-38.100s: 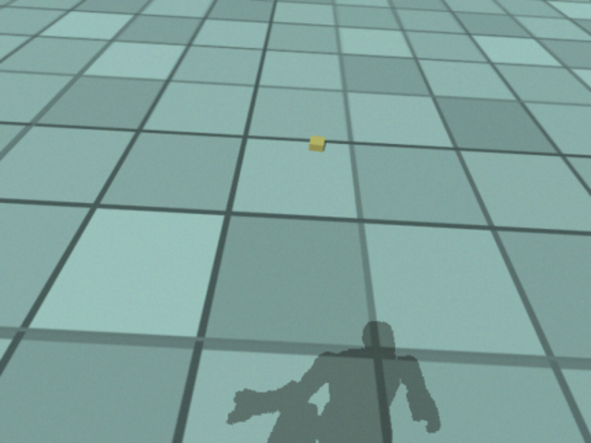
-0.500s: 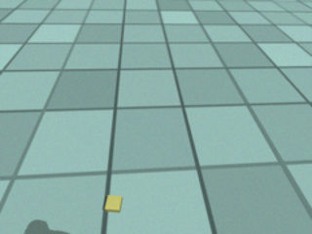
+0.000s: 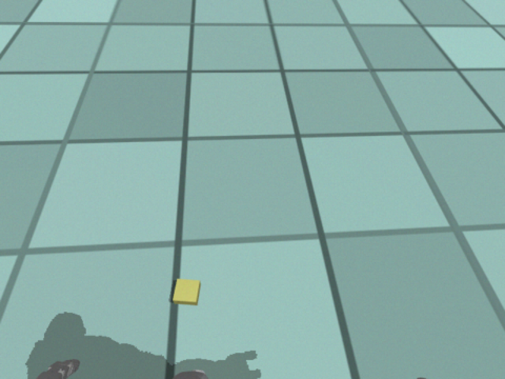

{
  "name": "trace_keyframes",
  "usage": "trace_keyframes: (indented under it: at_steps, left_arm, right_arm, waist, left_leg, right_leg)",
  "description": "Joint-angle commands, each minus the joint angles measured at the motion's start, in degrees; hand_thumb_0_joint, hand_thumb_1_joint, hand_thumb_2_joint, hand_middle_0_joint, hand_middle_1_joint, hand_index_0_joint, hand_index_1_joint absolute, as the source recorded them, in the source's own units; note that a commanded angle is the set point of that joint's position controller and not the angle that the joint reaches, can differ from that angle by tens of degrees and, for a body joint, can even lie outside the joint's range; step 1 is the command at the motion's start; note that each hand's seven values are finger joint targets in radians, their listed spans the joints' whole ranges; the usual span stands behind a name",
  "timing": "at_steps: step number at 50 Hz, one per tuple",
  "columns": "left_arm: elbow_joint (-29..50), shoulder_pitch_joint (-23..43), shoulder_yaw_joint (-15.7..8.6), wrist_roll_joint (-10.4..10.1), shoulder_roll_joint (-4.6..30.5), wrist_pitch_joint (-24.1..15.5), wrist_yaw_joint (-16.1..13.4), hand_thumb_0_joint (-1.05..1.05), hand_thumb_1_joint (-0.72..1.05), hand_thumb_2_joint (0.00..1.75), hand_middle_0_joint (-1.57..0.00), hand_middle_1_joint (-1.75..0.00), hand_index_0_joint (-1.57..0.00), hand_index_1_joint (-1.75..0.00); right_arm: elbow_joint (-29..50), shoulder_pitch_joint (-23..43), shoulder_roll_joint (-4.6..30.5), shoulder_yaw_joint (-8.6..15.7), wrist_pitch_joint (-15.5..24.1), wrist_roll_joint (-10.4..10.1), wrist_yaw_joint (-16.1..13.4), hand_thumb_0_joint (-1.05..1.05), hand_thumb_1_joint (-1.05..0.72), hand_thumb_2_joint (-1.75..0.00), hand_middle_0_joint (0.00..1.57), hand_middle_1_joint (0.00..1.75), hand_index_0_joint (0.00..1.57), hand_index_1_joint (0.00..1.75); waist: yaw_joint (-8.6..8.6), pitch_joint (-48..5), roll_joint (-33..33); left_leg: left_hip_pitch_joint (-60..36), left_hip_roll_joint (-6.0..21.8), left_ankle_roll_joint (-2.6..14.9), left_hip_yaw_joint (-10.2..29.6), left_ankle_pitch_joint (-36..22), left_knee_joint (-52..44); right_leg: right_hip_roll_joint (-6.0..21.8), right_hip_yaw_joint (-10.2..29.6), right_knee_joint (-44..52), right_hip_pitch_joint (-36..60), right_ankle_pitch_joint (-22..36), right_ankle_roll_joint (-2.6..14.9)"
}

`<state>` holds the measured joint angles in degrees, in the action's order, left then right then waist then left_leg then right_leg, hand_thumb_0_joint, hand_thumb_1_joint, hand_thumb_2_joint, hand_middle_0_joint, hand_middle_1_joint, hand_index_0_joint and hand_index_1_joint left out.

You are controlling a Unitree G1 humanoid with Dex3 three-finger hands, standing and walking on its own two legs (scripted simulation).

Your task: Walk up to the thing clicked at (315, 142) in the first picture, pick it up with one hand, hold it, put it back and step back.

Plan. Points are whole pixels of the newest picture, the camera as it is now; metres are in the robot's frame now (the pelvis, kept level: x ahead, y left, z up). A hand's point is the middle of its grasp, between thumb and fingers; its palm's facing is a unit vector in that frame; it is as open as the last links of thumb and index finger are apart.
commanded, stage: step back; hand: left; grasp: from above
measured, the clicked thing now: (187, 291) +0.48 +0.21 -0.74
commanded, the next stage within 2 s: none
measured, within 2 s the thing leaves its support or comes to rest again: neither
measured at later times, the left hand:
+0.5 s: hand out of the picture -0.01 +0.26 -0.16, palm faces -0.10 -0.91 -0.40, open 7.4 cm
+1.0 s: hand out of the picture -0.13 +0.29 -0.15, palm faces -0.01 -0.93 -0.37, open 7.4 cm
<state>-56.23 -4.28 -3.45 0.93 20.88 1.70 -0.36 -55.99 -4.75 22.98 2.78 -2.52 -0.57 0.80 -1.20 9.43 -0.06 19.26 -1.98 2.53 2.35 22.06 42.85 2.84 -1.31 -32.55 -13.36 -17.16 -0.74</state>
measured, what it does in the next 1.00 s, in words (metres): walks backwards: right foot, then left foot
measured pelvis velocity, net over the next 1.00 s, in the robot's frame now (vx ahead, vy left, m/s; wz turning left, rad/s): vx -0.25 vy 0.02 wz -0.02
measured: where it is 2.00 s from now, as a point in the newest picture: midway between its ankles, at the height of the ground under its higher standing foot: outside the picture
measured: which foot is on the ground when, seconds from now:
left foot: down 0.00-0.46, up 0.48-0.78, down 0.80-1.00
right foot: down 0.00-0.06, up 0.08-0.42, down 0.44-0.82, up 0.84-1.00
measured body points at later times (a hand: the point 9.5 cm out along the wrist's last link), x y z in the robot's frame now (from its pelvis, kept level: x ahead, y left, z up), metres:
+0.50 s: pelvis -0.11 +0.00 -0.01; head -0.05 -0.02 +0.43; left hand -0.01 +0.31 -0.13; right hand -0.01 -0.31 -0.14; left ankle -0.01 +0.12 -0.71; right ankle -0.12 -0.11 -0.73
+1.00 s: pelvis -0.25 +0.02 +0.00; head -0.19 +0.04 +0.44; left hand -0.13 +0.34 -0.12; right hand -0.14 -0.29 -0.11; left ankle -0.21 +0.14 -0.73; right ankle -0.28 -0.12 -0.65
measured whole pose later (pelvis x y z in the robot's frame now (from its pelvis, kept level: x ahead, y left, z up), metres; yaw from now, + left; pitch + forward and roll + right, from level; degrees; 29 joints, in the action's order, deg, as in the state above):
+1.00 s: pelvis -0.25 +0.02 +0.00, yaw -1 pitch -2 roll -1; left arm -46.6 -8.1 -4.7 0.3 22.5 2.8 -1.0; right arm -48.6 -7.7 20.6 1.4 -1.4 1.6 -0.3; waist -0.3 10.0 -1.5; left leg 17.3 0.1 1.6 1.5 14.4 33.7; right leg -6.5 8.1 -67.6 -26.0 -29.6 -0.4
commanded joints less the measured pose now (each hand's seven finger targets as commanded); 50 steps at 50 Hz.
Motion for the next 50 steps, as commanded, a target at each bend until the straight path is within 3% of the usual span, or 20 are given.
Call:
trace_keyframes:
  at_steps: [1,2,3,4,8,14,17,21,22,23,24,27,32,36,39,40,41,42,45,50]
  left_arm:
    - [8.04,3.83,-2.98,-0.44,13.58,-0.37,-1.08,0.0,0.9,0.9,-0.2,-0.3,-0.2,-0.3]
    - [8.54,2.85,-2.45,-1.52,10.81,0.24,-1.1,0.0,0.9,0.9,-0.2,-0.3,-0.2,-0.3]
    - [8.98,1.27,-2.31,-1.47,9.27,0.89,-1.55,0.0,0.9,0.9,-0.2,-0.3,-0.2,-0.3]
    - [8.67,0.62,-2.3,-1.17,9.87,1.22,-2.2,0.0,0.9,0.9,-0.2,-0.3,-0.2,-0.3]
    - [6.91,-4.06,-2.63,-1.5,11.95,1.28,-2.21,0.0,0.9,0.9,-0.2,-0.3,-0.2,-0.3]
    - [9.54,-2.73,-3.24,-0.39,11.31,0.28,-1.59,0.0,0.9,0.9,-0.2,-0.3,-0.2,-0.3]
    - [9.25,-4.6,-3.75,-0.04,11.13,-0.03,-0.93,0.0,0.9,0.9,-0.2,-0.3,-0.2,-0.3]
    - [6.12,-13.77,-4.37,0.99,11.33,-1.01,-0.52,0.0,0.9,0.9,-0.2,-0.3,-0.2,-0.3]
    - [7.55,-12.31,-5.26,1.83,15.02,-1.44,-0.56,0.0,0.9,0.9,-0.2,-0.3,-0.2,-0.3]
    - [9.48,-8.67,-6.59,1.06,21.34,-1.23,-0.36,0.0,0.9,0.9,-0.2,-0.3,-0.2,-0.3]
    - [12.02,-4.8,-6.41,1.5,21.29,-1.7,-0.64,0.0,0.9,0.9,-0.2,-0.3,-0.2,-0.3]
    - [13.63,2.72,-5.0,1.02,14.5,-1.85,-1.26,0.0,0.9,0.9,-0.2,-0.3,-0.2,-0.3]
    - [14.16,-5.8,-4.71,1.36,12.86,-1.42,-1.92,0.0,0.9,0.9,-0.2,-0.3,-0.2,-0.3]
    - [15.28,-5.99,-4.59,0.65,14.13,-0.71,-1.81,0.0,0.9,0.9,-0.2,-0.3,-0.2,-0.3]
    - [16.57,-3.65,-3.7,-0.35,13.61,0.15,-1.2,0.0,0.9,0.9,-0.2,-0.3,-0.2,-0.3]
    - [17.01,-5.22,-3.24,-0.52,11.61,0.26,-1.05,0.0,0.9,0.9,-0.2,-0.3,-0.2,-0.3]
    - [17.17,-1.59,-3.85,-0.9,11.97,0.16,-1.66,0.0,0.9,0.9,-0.2,-0.3,-0.2,-0.3]
    - [16.67,0.65,-4.51,0.13,12.66,0.22,-2.2,0.0,0.9,0.9,-0.2,-0.3,-0.2,-0.3]
    - [13.64,-5.16,-4.36,-1.09,11.56,0.45,-1.96,0.0,0.9,0.9,-0.2,-0.3,-0.2,-0.3]
    - [13.68,-5.86,-4.35,-0.2,11.15,-0.12,-1.12,0.0,0.9,0.9,-0.2,-0.3,-0.2,-0.3]
  right_arm:
    - [3.84,-6.33,9.91,3.41,1.14,1.12,-0.37,0.0,-0.9,-0.9,0.2,0.3,0.2,0.3]
    - [4.97,-5.02,13.45,4.28,1.58,2.29,-0.62,0.0,-0.9,-0.9,0.2,0.3,0.2,0.3]
    - [5.64,-6.61,15.74,4.63,2.04,2.37,-0.66,0.0,-0.9,-0.9,0.2,0.3,0.2,0.3]
    - [5.89,-7.3,17.86,5.15,2.15,1.93,-0.86,0.0,-0.9,-0.9,0.2,0.3,0.2,0.3]
    - [9.57,0.35,12.07,4.03,2.07,2.1,-2.21,0.0,-0.9,-0.9,0.2,0.3,0.2,0.3]
    - [10.67,-5.71,12.33,4.41,2.11,2.06,-2.52,0.0,-0.9,-0.9,0.2,0.3,0.2,0.3]
    - [11.65,-4.52,13.0,4.05,1.72,2.23,-2.33,0.0,-0.9,-0.9,0.2,0.3,0.2,0.3]
    - [12.12,-1.53,12.74,3.39,0.65,1.05,-1.82,0.0,-0.9,-0.9,0.2,0.3,0.2,0.3]
    - [12.22,-2.69,9.97,2.59,0.6,0.66,-1.67,0.0,-0.9,-0.9,0.2,0.3,0.2,0.3]
    - [12.95,0.48,9.28,2.83,0.46,0.61,-2.13,0.0,-0.9,-0.9,0.2,0.3,0.2,0.3]
    - [11.56,-0.18,11.06,3.56,0.11,1.2,-2.59,0.0,-0.9,-0.9,0.2,0.3,0.2,0.3]
    - [8.55,-7.09,9.95,3.01,0.49,-0.06,-2.38,0.0,-0.9,-0.9,0.2,0.3,0.2,0.3]
    - [10.52,-4.45,9.51,2.07,0.93,0.51,-2.53,0.0,-0.9,-0.9,0.2,0.3,0.2,0.3]
    - [10.1,-7.31,8.8,2.28,1.31,1.11,-2.24,0.0,-0.9,-0.9,0.2,0.3,0.2,0.3]
    - [8.27,-11.36,9.97,3.32,2.08,2.09,-1.99,0.0,-0.9,-0.9,0.2,0.3,0.2,0.3]
    - [9.19,-10.33,14.4,4.46,2.29,2.88,-1.87,0.0,-0.9,-0.9,0.2,0.3,0.2,0.3]
    - [10.19,-6.82,20.01,5.31,1.98,2.2,-1.16,0.0,-0.9,-0.9,0.2,0.3,0.2,0.3]
    - [10.37,-7.01,19.54,5.47,2.3,2.45,-1.34,0.0,-0.9,-0.9,0.2,0.3,0.2,0.3]
    - [11.48,-0.57,13.3,3.32,2.33,2.46,-2.16,0.0,-0.9,-0.9,0.2,0.3,0.2,0.3]
    - [11.99,-4.31,11.79,3.42,2.32,2.27,-2.47,0.0,-0.9,-0.9,0.2,0.3,0.2,0.3]
  waist:
    - [-0.9,-11.23,-3.18]
    - [-0.01,-11.36,6.76]
    - [-0.33,-12.36,10.54]
    - [-1.69,-14.56,11.02]
    - [2.6,-13.48,8.33]
    - [-1.06,-13.07,6.66]
    - [-1.09,-13.55,7.82]
    - [2.68,-15.03,6.65]
    - [1.59,-12.95,-4.44]
    - [4.2,-8.68,-15.74]
    - [3.44,-5.31,-12.71]
    - [-1.78,-6.1,-6.86]
    - [4.21,-10.51,-8.08]
    - [3.28,-12.97,-12.25]
    - [0.12,-14.27,-7.55]
    - [0.8,-14.93,3.76]
    - [-1.34,-12.98,14.54]
    - [-2.85,-11.4,11.88]
    - [2.41,-8.73,6.55]
    - [-0.5,-9.93,8.13]
  left_leg:
    - [-5.93,4.69,1.21,2.2,-28.05,-15.2]
    - [-8.3,12.44,4.32,13.54,-43.71,-17.37]
    - [-13.15,18.31,8.49,20.85,-54.86,-18.28]
    - [-12.77,20.91,10.82,23.97,-54.2,-18.35]
    - [-12.78,15.04,9.54,12.03,-40.53,-16.05]
    - [-17.4,17.83,13.57,12.88,-40.09,-14.37]
    - [-13.22,16.62,11.91,12.68,-31.66,-15.18]
    - [0.19,12.28,4.81,9.09,-17.09,-10.46]
    - [10.52,6.01,0.8,5.75,-5.45,-2.57]
    - [10.93,-4.49,-1.92,1.41,11.58,12.17]
    - [7.68,-3.38,-2.8,7.7,13.27,23.41]
    - [7.41,-6.08,-2.4,8.37,4.29,27.63]
    - [10.55,-3.24,-3.9,4.92,7.64,14.4]
    - [3.37,-0.12,-2.44,0.31,6.32,-2.84]
    - [-8.54,2.4,-0.54,1.36,-13.31,-18.95]
    - [-13.14,13.18,3.39,15.45,-22.0,-19.91]
    - [-6.84,22.21,12.33,25.3,-31.31,-22.37]
    - [-2.89,25.11,16.05,29.08,-31.57,-23.01]
    - [-5.27,17.28,10.75,13.59,-35.53,-18.91]
    - [-13.32,16.0,12.57,11.51,-34.1,-16.37]
  right_leg:
    - [6.8,4.58,-6.42,1.78,23.58,6.39]
    - [-2.47,1.54,-15.95,-3.39,12.1,2.91]
    - [-8.39,6.07,-23.02,-10.17,-18.89,2.74]
    - [-9.26,11.78,-29.52,-10.57,-23.06,2.85]
    - [-7.79,12.52,-37.49,-13.89,-12.53,2.34]
    - [-5.7,8.95,-25.44,-13.51,-14.54,-0.33]
    - [-4.79,4.83,-15.58,-7.52,-12.49,0.15]
    - [-3.03,4.13,6.71,8.2,2.65,3.69]
    - [6.37,20.06,11.29,10.23,0.51,7.04]
    - [19.38,33.38,17.13,-2.64,3.14,17.05]
    - [22.37,36.54,17.2,-10.38,7.21,20.02]
    - [10.26,15.1,10.65,-5.71,21.55,12.63]
    - [10.71,13.78,4.67,11.28,30.55,13.12]
    - [11.4,14.85,1.92,11.55,32.74,12.58]
    - [7.65,12.03,-3.43,1.83,22.64,7.12]
    - [1.38,8.41,-10.81,-7.12,9.18,3.94]
    - [-8.48,4.03,-21.51,-10.47,-17.53,1.65]
    - [-8.36,10.89,-32.02,-10.58,-21.68,1.68]
    - [-8.94,12.6,-40.97,-14.7,-13.99,2.32]
    - [-7.27,9.03,-30.72,-14.7,-13.29,-1.05]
